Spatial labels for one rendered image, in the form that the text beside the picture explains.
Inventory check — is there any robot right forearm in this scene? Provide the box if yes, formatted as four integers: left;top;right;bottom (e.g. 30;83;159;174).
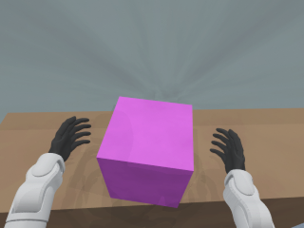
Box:
222;169;275;228

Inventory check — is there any right robot hand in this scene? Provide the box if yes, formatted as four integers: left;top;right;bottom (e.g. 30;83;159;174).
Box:
210;128;246;174

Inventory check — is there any robot left forearm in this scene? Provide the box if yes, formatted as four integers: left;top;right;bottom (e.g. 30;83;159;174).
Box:
4;153;66;228

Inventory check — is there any pedestal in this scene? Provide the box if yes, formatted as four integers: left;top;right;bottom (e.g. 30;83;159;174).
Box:
0;107;304;228

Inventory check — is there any left robot hand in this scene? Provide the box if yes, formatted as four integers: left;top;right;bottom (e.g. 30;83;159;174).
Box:
48;116;91;162

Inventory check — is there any carton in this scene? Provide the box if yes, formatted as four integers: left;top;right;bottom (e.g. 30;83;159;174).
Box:
96;96;194;208

